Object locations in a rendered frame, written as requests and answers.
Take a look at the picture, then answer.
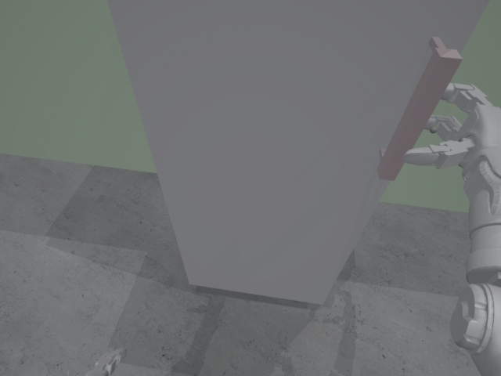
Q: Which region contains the robot right hand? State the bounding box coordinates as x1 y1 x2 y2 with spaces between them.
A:
403 83 501 169

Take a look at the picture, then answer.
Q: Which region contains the fridge door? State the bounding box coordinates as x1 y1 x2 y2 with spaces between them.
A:
107 0 490 305

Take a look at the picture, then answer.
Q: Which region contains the handle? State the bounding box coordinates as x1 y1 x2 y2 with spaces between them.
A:
377 37 463 181

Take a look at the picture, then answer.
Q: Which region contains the robot left hand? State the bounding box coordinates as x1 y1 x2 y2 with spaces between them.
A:
85 348 127 376

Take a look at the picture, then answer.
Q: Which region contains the right robot upper arm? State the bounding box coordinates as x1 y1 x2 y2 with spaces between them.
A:
450 283 501 376

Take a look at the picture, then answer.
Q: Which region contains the right robot forearm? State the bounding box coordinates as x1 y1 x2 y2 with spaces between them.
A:
462 147 501 287

